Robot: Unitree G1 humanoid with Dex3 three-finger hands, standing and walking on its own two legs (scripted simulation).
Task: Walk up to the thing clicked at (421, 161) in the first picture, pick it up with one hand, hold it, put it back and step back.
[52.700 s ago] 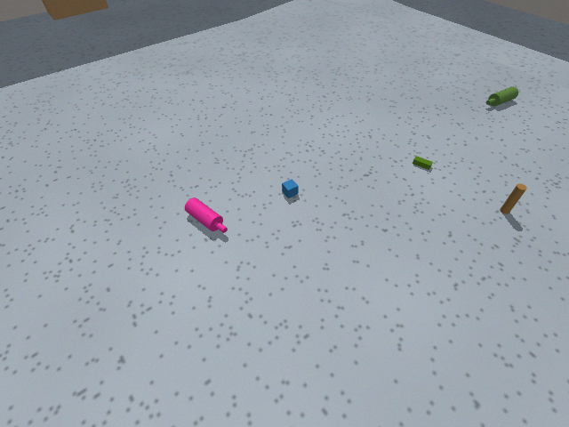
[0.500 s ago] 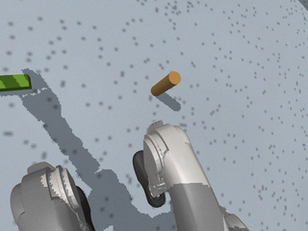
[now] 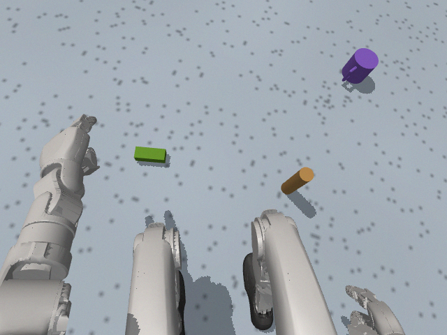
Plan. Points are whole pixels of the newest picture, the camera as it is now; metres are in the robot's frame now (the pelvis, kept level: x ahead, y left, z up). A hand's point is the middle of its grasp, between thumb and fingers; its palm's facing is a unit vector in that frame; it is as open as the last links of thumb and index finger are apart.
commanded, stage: home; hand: left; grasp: from above
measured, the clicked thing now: (150, 154) +0.57 +0.18 -0.43
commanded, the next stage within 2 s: none
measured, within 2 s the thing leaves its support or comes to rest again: neither
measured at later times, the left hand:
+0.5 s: hand (70, 213) +0.31 +0.18 +0.09, palm faces +0.04 -0.95 -0.30, open 7.4 cm
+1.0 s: hand out of the picture +0.23 +0.19 +0.23, palm faces +0.15 -0.96 -0.21, open 7.4 cm
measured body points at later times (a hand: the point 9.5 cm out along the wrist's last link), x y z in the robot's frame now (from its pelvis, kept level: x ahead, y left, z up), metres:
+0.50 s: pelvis +0.03 -0.01 +0.19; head +0.13 +0.01 +0.62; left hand +0.30 +0.23 +0.11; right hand +0.20 -0.25 +0.09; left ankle +0.08 +0.11 -0.41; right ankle +0.11 -0.13 -0.41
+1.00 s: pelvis +0.09 -0.01 +0.28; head +0.10 -0.01 +0.73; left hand +0.22 +0.24 +0.25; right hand +0.28 -0.23 +0.22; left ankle +0.08 +0.11 -0.41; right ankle +0.11 -0.13 -0.41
